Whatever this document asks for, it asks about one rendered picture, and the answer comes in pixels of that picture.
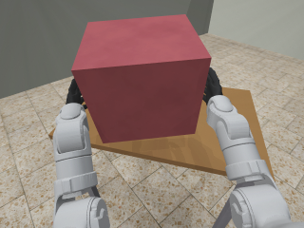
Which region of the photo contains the robot left hand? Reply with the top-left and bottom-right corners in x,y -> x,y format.
66,78 -> 87,109

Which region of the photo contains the right robot upper arm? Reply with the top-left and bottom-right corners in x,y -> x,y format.
229,184 -> 304,228

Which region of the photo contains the left robot upper arm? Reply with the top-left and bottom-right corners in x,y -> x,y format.
53,196 -> 110,228

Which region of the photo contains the carton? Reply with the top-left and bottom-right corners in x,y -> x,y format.
71,14 -> 212,143

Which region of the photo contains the table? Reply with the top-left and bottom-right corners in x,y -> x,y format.
48,87 -> 276,228

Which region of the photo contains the robot right forearm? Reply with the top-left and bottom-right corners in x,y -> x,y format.
206,95 -> 291,218

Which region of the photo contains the robot left forearm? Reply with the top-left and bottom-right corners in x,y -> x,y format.
52,103 -> 98,228

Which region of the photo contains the robot right hand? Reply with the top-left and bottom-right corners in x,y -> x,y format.
202,67 -> 223,105

